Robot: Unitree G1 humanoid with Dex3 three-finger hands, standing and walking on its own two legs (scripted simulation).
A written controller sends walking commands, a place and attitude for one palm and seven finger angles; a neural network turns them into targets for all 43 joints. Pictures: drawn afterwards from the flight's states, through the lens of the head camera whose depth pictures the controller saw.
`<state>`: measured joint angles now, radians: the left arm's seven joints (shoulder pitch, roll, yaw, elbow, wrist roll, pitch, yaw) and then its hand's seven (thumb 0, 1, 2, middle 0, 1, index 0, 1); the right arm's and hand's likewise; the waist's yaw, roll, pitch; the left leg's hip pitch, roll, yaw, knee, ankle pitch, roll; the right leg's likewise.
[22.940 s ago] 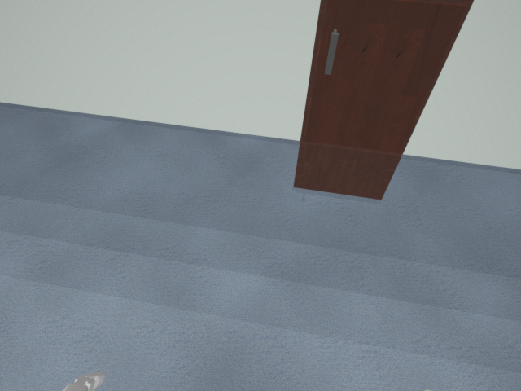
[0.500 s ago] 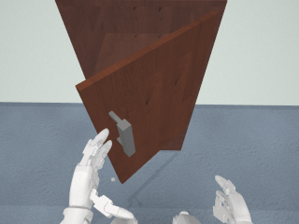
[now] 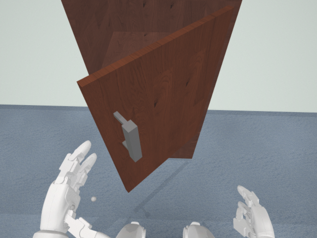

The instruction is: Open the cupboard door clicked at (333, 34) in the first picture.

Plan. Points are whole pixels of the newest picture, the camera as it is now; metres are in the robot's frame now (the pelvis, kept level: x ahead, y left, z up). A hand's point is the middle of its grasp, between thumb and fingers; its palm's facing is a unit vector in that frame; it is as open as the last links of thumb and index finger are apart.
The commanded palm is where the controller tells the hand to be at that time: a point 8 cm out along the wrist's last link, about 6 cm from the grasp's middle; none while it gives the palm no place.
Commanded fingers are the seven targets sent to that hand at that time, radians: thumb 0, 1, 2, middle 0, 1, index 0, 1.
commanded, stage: draw the hand back to the body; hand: left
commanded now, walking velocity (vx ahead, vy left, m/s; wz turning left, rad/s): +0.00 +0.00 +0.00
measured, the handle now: (127, 137) +0.33 +0.10 +0.08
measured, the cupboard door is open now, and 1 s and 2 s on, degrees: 44 44 44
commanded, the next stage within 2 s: step back with the hand held close in 1.52 s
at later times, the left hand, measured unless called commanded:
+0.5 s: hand (48, 184) +0.19 +0.20 +0.15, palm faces +0.09 -0.98 -0.17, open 16.0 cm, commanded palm +0.16 +0.26 +0.16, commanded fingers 0.00 -0.19 0.44 -0.16 -0.30 -0.16 -0.30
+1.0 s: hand out of the picture +0.23 +0.27 +0.22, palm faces +0.37 -0.84 -0.40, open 10.8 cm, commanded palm +0.18 +0.31 +0.24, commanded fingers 0.00 0.69 0.81 -0.19 -0.30 -0.19 -0.30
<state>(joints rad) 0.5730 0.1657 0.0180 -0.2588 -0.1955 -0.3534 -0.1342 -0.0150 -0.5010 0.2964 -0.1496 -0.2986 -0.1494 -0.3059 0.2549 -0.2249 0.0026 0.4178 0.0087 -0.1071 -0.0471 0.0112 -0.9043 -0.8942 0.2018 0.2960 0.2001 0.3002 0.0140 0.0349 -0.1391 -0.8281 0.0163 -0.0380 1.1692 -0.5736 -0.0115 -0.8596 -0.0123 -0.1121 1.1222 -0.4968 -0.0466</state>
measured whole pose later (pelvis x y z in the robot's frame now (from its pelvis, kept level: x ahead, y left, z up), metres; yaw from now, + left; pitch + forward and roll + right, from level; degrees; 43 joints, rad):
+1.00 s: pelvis +0.03 +0.03 +0.08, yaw -2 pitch -2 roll -1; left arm 0.52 0.34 0.26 -0.43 -0.04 -0.05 0.13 0.00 0.35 0.66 -0.19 -0.30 -0.19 -0.31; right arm 0.24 -0.22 0.05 0.58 0.00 -0.15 -0.09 0.01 -0.90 -0.89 0.20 0.30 0.20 0.30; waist 0.06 0.06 -0.01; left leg -0.15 -0.01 0.02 0.55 -0.35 0.03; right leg -0.20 -0.01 -0.05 0.52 -0.27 0.00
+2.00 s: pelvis +0.00 +0.03 +0.09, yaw -5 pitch +0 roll +0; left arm 0.56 0.42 0.39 -0.46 -0.04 -0.15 0.11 0.01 0.89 0.89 -0.21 -0.30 -0.21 -0.31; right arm 0.16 -0.24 -0.02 0.56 0.00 -0.02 -0.08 0.01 -0.90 -0.89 0.20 0.30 0.20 0.30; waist 0.00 0.02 0.05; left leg -0.21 0.00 0.07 0.46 -0.25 0.03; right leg -0.27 0.00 0.00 0.42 -0.15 0.00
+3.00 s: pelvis -0.19 +0.03 +0.09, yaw -8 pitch +1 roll -1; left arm 0.50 0.52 0.47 -0.57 -0.06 -0.22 0.11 0.01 0.88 0.89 -0.21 -0.30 -0.21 -0.31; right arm 0.12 -0.18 0.02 0.62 -0.01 -0.13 -0.06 0.01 -0.90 -0.89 0.20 0.30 0.20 0.30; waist -0.01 -0.07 0.07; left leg -0.36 0.00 0.05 0.45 -0.11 0.05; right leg -0.34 0.06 0.03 0.87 -0.53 0.01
